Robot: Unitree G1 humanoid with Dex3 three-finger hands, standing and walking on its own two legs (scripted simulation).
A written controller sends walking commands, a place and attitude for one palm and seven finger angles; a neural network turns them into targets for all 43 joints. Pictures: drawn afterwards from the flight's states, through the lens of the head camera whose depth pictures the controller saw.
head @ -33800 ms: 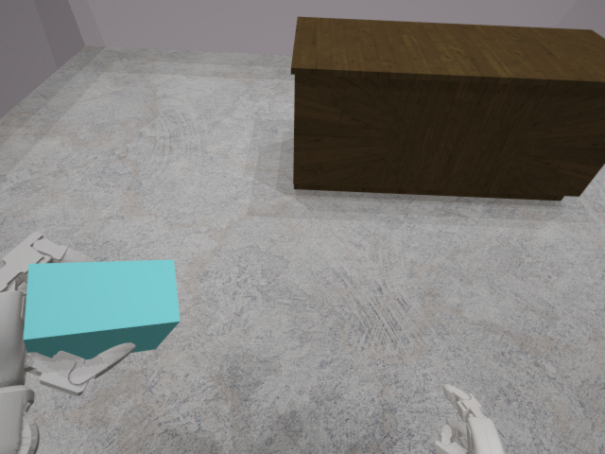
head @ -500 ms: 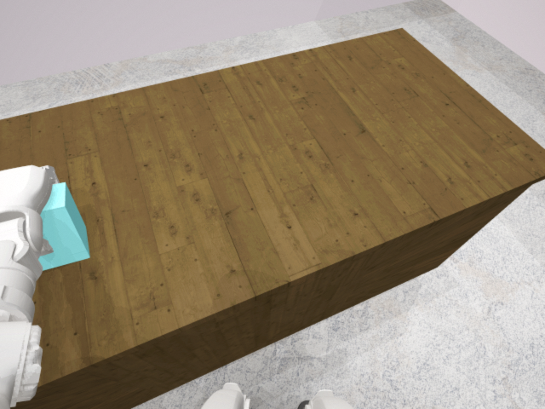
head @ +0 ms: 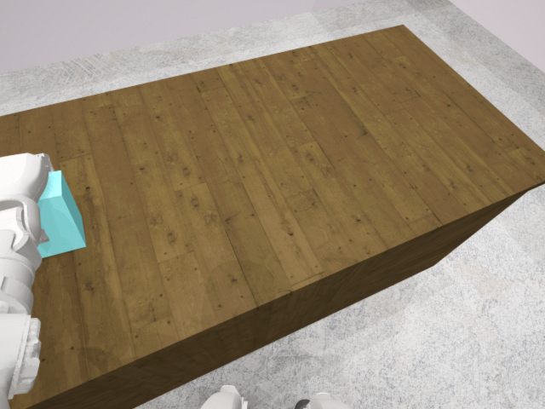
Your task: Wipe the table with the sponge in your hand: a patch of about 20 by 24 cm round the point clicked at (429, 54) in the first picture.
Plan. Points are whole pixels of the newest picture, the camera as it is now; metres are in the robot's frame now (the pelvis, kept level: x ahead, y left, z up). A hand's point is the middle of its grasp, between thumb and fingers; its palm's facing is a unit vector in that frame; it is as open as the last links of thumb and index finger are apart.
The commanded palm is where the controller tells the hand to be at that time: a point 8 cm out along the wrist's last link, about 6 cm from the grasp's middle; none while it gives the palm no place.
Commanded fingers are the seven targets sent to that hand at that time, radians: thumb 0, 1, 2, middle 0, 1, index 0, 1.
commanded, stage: slide across to the middle lane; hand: left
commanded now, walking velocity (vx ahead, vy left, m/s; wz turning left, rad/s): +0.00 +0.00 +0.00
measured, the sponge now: (35, 227) +0.38 +0.39 -0.03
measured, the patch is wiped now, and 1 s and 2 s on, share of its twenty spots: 0.20 0.20 0.50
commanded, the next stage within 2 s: wipe back along the middle lane in 0.38 s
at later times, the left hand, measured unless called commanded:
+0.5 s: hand (73, 189) +0.42 +0.33 +0.02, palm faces -0.14 +0.02 -0.99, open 10.5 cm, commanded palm +0.41 +0.29 +0.06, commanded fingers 0.00 0.10 1.30 -1.20 -1.60 -1.20 -1.60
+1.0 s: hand (83, 209) +0.39 +0.30 +0.02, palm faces -0.08 +0.00 -1.00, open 10.5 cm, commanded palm +0.35 +0.28 +0.05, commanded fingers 0.00 0.10 1.30 -1.20 -1.60 -1.20 -1.60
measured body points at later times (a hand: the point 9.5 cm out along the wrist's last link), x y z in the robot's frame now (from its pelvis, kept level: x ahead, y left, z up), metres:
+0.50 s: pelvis +0.03 +0.00 +0.02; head +0.10 +0.01 +0.46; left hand +0.43 +0.32 +0.08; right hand +0.14 -0.26 -0.11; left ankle +0.02 +0.09 -0.70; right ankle +0.03 -0.13 -0.70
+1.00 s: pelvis +0.03 +0.00 +0.02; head +0.07 +0.00 +0.47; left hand +0.39 +0.30 +0.07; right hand +0.14 -0.26 -0.10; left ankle +0.02 +0.09 -0.70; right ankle +0.03 -0.13 -0.70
